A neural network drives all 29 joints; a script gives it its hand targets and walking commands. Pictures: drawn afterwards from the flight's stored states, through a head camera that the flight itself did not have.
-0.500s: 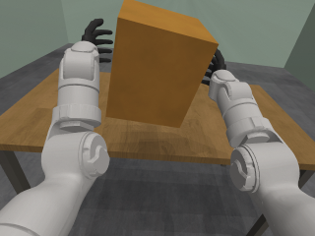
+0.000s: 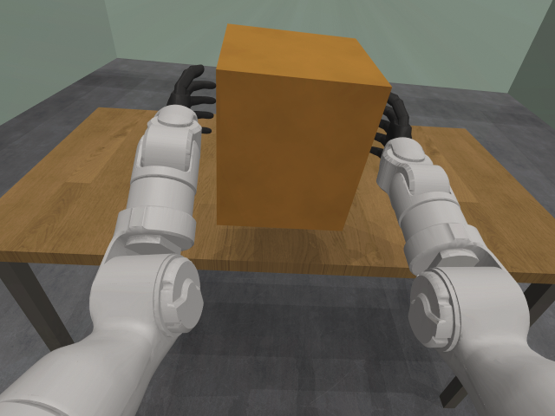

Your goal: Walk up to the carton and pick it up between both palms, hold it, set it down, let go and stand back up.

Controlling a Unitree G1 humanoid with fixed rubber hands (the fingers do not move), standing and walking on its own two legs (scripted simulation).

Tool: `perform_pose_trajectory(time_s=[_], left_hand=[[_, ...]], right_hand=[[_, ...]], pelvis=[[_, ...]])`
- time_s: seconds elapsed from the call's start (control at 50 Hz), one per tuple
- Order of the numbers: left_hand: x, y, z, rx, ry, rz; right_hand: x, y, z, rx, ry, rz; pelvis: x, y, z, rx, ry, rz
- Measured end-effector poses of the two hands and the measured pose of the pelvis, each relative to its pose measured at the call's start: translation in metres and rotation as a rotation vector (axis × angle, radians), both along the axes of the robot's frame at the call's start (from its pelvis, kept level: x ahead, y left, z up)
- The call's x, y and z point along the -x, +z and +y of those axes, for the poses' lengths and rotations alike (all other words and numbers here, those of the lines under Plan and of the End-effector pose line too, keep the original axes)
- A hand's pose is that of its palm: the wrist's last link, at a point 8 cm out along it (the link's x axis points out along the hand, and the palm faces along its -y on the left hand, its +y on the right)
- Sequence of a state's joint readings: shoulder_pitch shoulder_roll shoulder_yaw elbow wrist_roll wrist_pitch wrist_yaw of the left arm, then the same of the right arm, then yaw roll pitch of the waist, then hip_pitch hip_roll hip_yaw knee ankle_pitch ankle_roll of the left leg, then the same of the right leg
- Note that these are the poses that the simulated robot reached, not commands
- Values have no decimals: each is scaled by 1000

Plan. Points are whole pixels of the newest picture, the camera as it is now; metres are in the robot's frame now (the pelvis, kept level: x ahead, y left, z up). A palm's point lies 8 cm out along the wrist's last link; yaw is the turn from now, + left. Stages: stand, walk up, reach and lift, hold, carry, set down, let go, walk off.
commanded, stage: set down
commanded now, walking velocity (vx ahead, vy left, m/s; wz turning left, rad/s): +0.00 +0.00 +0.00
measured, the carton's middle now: (286, 130) +0.49 -0.02 +0.23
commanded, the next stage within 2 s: none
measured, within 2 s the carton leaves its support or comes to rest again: neither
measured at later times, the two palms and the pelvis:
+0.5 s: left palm (168, 162) +0.41 +0.15 +0.21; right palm (372, 166) +0.39 -0.14 +0.23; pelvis +0.00 +0.00 +0.00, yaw +1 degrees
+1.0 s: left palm (159, 166) +0.43 +0.17 +0.20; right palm (355, 168) +0.41 -0.12 +0.21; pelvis +0.00 +0.00 +0.00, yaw +0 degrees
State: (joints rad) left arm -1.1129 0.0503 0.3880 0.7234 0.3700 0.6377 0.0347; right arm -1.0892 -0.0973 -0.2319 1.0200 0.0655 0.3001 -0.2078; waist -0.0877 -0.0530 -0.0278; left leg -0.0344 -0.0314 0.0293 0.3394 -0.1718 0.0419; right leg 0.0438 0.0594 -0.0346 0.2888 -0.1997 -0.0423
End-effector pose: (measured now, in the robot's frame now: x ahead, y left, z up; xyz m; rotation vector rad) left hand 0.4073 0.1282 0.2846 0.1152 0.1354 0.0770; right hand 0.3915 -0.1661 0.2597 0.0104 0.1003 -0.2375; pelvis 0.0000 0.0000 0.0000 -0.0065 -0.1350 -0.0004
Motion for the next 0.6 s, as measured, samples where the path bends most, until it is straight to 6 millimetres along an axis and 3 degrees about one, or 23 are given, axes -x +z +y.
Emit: perform_pose_trajectory(time_s=[0.18,0.36,0.44,0.6], left_hand=[[2,-34,21,40,47,105],[-2,-73,36,74,80,134],[-4,-75,33,59,67,123],[-7,-60,14,25,14,116]], right_hand=[[-7,13,19,0,69,-21],[-8,-9,37,9,92,-6],[-2,-23,33,-3,70,8],[3,-41,12,-52,22,27]], pelvis=[[6,1,-1,-5,-3,16],[5,2,-7,-8,20,46],[2,1,-6,-6,22,45],[6,0,5,-1,4,35]])
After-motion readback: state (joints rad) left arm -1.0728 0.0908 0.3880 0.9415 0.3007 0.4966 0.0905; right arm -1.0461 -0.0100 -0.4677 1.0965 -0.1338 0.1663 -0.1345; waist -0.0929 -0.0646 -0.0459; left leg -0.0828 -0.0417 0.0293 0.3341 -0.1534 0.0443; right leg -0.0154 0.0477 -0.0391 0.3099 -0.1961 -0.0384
